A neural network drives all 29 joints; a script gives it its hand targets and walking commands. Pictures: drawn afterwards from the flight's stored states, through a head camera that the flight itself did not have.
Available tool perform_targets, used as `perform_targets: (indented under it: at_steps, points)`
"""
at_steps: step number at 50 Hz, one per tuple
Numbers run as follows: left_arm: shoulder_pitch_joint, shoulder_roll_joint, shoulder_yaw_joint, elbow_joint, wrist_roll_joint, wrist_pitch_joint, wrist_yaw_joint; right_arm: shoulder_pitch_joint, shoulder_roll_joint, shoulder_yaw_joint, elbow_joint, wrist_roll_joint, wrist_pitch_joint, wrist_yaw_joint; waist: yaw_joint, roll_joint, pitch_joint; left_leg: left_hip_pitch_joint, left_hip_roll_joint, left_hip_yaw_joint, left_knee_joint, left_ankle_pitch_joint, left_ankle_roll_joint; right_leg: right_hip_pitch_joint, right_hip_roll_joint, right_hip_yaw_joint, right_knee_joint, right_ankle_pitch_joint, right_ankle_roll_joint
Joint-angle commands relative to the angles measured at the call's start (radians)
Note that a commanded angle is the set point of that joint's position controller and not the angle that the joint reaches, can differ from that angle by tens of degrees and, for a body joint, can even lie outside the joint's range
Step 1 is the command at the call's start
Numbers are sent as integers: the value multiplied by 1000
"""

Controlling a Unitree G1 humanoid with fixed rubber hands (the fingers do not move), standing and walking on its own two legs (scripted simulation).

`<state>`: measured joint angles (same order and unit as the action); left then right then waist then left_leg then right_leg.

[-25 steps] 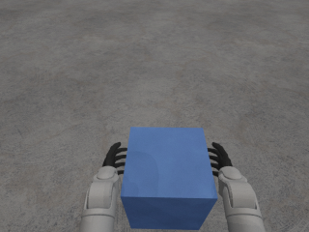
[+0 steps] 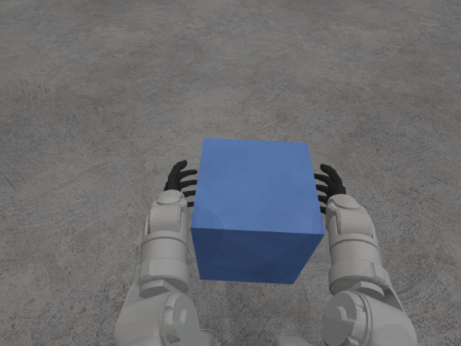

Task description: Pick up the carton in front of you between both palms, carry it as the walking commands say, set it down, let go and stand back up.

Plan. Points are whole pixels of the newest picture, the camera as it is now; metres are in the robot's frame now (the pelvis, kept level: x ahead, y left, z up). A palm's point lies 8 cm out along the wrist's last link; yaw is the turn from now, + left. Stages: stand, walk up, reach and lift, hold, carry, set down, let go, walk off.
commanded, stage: set down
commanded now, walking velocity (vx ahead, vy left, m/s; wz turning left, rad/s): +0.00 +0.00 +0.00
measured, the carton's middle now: (250, 215) +0.38 -0.02 -0.05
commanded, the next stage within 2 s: none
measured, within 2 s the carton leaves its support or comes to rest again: neither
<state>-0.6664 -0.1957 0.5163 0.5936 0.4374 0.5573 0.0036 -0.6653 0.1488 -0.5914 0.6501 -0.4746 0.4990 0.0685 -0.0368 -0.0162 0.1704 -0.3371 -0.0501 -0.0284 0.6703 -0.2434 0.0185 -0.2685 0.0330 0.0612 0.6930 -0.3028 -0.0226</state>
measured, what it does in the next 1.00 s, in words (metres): lowers itself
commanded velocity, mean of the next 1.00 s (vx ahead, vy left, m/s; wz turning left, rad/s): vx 0.00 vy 0.00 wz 0.00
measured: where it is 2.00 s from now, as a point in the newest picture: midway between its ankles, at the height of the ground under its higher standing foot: outside the picture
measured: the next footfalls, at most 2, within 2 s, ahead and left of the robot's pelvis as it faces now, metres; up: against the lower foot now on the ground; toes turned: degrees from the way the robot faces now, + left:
none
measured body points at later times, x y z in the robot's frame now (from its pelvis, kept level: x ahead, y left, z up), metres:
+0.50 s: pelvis +0.01 -0.01 -0.12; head +0.24 +0.00 +0.26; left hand +0.45 +0.13 -0.20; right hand +0.45 -0.18 -0.19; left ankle +0.11 +0.09 -0.72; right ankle +0.06 -0.13 -0.72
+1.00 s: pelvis +0.00 -0.01 -0.23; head +0.30 -0.01 +0.11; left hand +0.49 +0.13 -0.36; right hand +0.46 -0.17 -0.35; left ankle +0.11 +0.10 -0.72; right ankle +0.06 -0.13 -0.72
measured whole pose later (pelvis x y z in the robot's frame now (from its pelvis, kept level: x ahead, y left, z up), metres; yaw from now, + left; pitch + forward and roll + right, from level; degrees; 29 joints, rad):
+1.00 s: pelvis +0.00 -0.01 -0.23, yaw -5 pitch +47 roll -2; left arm -0.91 0.06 0.33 0.68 0.09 0.18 0.04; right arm -0.87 0.04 -0.34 0.63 -0.08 0.16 -0.15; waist 0.02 -0.02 -0.13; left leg -1.99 -0.08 -0.08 1.67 -0.49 -0.03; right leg -1.93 0.13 0.04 1.69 -0.58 0.03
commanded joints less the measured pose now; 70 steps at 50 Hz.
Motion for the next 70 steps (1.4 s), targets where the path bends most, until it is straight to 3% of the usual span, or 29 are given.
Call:
perform_targets:
  at_steps: [1, 4, 10, 16, 18, 25, 31, 34, 39, 40, 44, 46, 50, 57, 64, 70]
  points:
    - [-450, -515, -135, 165, -31, -131, -115, -532, 506, 211, 101, 70, -101, 122, 24, 10, -314, -13, -29, -66, -40, -256, -13, -347, 66, -30, -36, -161, -11]
    - [-502, -512, -158, 151, -49, -215, -105, -588, 512, 265, 75, 96, -175, 124, 32, -18, -416, -105, -39, -64, 42, -193, -8, -470, 78, -33, 53, -115, -1]
    - [-701, -707, -425, 74, -185, -370, -108, -703, 703, 450, 50, 200, -328, 133, 4, -2, -814, -178, -78, -78, 282, -49, -21, -745, 110, -34, 266, -59, 7]
    - [-762, -890, -751, -74, -327, -359, -119, -710, 869, 713, -91, 360, -325, 154, -2, 80, -1353, -106, -75, -66, 469, 186, -37, -843, 127, -54, 415, 73, 26]
    - [-721, -888, -788, -104, -332, -335, -128, -680, 884, 758, -111, 395, -301, 154, 7, 90, -1416, -152, -79, -43, 511, 236, -35, -872, 134, -55, 449, 83, 28]
    - [-570, -842, -727, 7, -314, -292, -183, -593, 917, 763, -64, 388, -249, 136, 32, 22, -1240, -592, -90, 0, 596, 228, -22, -928, 133, -26, 519, 177, 55]
    - [-519, -739, -620, 91, -295, -348, -187, -555, 894, 705, 17, 375, -289, 78, 70, -20, -1134, -836, -105, 1, 664, 277, -20, -999, 126, 0, 590, 304, 75]
    - [-522, -696, -581, 124, -297, -382, -183, -571, 858, 703, 32, 373, -321, 45, 72, -36, -1138, -938, -108, 3, 715, 260, -21, -1016, 124, 9, 639, 332, 81]
    - [-648, -648, -642, 87, -366, -422, -174, -639, 817, 727, 14, 398, -361, -16, 49, -18, -1242, -1097, -111, 25, 822, 207, -42, -966, 129, 11, 749, 377, 85]
    - [-688, -615, -636, 89, -377, -427, -170, -659, 808, 721, 20, 401, -367, -28, 48, -21, -1248, -1084, -107, 26, 843, 171, -39, -1030, 133, 4, 757, 286, 89]
    - [-768, -603, -693, 12, -421, -422, -143, -780, 784, 795, -63, 456, -372, -52, 77, 0, -1420, -1011, -118, 40, 912, 214, -58, -1042, 158, -33, 853, 270, 90]
    - [-815, -595, -704, -23, -432, -409, -123, -856, 755, 827, -106, 481, -364, -54, 92, 2, -1507, -935, -120, 39, 939, 224, -62, -1076, 167, -60, 896, 227, 91]
    - [-887, -581, -658, 35, -413, -366, -92, -968, 683, 791, -62, 484, -340, -45, 99, 26, -1428, -891, -112, 48, 970, 151, -67, -1247, 170, -104, 928, 65, 84]
    - [-1089, -582, -562, 157, -375, -320, -89, -1144, 622, 595, 93, 430, -305, -3, 55, 77, -1200, -988, -97, 40, 1010, -72, -72, -1483, 164, -132, 1009, -161, 49]
    - [-1226, -550, -499, 223, -353, -297, -116, -1223, 567, 439, 199, 369, -275, 63, 29, 134, -1128, -1000, -87, 25, 1083, -118, -72, -1661, 152, -150, 1105, -198, 32]
    - [-1264, -519, -545, 206, -408, -309, -132, -1320, 574, 547, 138, 460, -277, 78, 85, 96, -1235, -1005, -71, 57, 1192, 44, -66, -1604, 141, -147, 1189, -100, 50]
